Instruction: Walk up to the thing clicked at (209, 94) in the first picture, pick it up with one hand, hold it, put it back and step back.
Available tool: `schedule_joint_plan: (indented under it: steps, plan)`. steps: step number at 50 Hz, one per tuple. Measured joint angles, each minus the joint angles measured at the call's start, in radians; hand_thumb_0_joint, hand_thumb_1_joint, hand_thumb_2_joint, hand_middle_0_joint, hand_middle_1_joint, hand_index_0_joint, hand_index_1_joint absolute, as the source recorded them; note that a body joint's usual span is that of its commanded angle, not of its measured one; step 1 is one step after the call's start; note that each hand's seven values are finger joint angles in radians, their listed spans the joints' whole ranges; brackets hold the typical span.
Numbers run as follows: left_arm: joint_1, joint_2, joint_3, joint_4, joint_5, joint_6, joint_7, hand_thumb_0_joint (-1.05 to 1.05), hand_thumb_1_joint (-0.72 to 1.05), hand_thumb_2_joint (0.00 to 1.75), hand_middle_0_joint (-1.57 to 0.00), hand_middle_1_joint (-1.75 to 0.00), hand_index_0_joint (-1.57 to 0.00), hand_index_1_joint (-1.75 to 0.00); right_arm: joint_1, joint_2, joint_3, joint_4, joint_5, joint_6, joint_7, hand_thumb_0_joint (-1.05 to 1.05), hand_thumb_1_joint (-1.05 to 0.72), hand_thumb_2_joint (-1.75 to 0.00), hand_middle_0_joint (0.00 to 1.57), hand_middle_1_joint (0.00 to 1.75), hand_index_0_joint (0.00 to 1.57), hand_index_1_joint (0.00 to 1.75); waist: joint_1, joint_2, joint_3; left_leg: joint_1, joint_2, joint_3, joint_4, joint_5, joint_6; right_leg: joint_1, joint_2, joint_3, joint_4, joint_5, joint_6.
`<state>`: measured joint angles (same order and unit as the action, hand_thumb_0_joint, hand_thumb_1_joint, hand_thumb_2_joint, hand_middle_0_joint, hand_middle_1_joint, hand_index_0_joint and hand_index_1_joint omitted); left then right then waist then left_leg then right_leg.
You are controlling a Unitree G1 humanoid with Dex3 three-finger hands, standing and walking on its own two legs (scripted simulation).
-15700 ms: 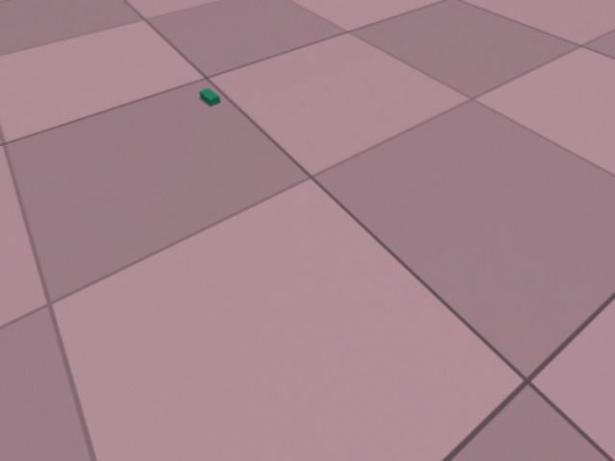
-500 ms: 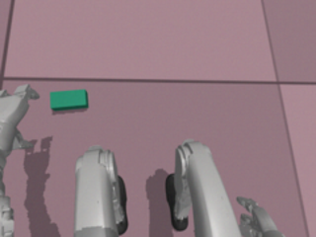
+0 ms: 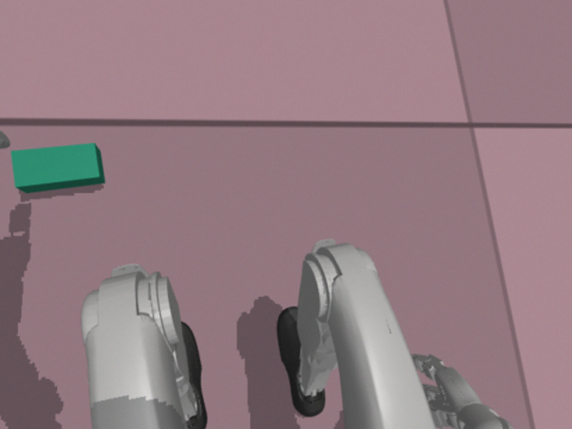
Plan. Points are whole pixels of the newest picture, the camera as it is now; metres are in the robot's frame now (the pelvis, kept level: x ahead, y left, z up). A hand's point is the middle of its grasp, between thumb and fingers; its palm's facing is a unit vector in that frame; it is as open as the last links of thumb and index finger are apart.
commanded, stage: rise first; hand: left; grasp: from above
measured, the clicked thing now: (60, 168) +0.51 +0.33 -0.33
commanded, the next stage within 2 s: none
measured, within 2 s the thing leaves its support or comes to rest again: neither
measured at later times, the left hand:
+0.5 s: hand out of the picture +0.43 +0.37 -0.20, palm faces -0.47 -0.10 -0.88, open 13.4 cm
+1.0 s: hand (3, 183) +0.45 +0.37 -0.21, palm faces -0.45 -0.11 -0.88, open 13.9 cm
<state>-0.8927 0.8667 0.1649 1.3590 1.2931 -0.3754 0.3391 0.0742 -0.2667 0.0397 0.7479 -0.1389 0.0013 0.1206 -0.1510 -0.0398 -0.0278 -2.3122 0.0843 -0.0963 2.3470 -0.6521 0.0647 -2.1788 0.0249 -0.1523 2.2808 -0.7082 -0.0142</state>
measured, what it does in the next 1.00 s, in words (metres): stands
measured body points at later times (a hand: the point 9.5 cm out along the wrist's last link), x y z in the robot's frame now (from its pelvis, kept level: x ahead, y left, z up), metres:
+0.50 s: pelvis +0.00 +0.00 -0.02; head +0.26 +0.09 +0.33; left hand +0.45 +0.37 -0.15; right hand +0.08 -0.28 -0.13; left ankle +0.08 +0.12 -0.31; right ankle +0.09 -0.11 -0.31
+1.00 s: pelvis +0.01 +0.00 -0.03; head +0.27 +0.10 +0.32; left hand +0.47 +0.37 -0.16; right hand +0.09 -0.27 -0.13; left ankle +0.08 +0.12 -0.31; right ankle +0.09 -0.11 -0.31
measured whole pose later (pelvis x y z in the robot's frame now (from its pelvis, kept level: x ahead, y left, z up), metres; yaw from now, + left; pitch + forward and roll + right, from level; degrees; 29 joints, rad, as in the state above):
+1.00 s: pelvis +0.01 +0.00 -0.03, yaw -3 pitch +32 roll -12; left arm -0.95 0.97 0.19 1.43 1.28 -0.35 0.36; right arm 0.07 -0.28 0.13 0.71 -0.18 -0.02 0.15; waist -0.21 -0.07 0.06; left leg -2.38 0.09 -0.16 2.47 -0.68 0.06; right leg -2.23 0.05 -0.20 2.37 -0.72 -0.01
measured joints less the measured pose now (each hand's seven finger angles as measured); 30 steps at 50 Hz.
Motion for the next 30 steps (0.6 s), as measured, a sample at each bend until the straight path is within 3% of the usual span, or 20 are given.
schedule_joint_plan:
  steps: [13, 30]
  plan:
    - [-0.021, 0.032, 0.012, 0.038, -0.002, 0.032, 0.010, 0.00, -0.38, 0.87, -0.22, -0.88, -0.22, -0.88, 0.005, -0.005, 0.026, -0.015, -0.013, -0.005, 0.014, 0.00, -0.92, -0.90, 0.20, 0.30, 0.20, 0.30, -0.026, -0.005, 0.021, -0.028, 0.007, -0.016, 0.050, -0.023, -0.002, -0.026, 0.009, -0.013, 0.040, -0.014, -0.001]
    - [-0.032, 0.085, 0.038, 0.063, -0.015, 0.014, 0.008, 0.00, -0.42, 0.89, -0.17, -0.94, -0.18, -0.93, 0.008, -0.016, 0.069, -0.019, -0.033, 0.001, 0.018, 0.00, -0.92, -0.90, 0.20, 0.30, 0.20, 0.30, -0.045, -0.019, 0.067, -0.061, 0.011, -0.049, 0.103, -0.020, -0.005, -0.051, 0.017, -0.041, 0.076, -0.001, -0.004]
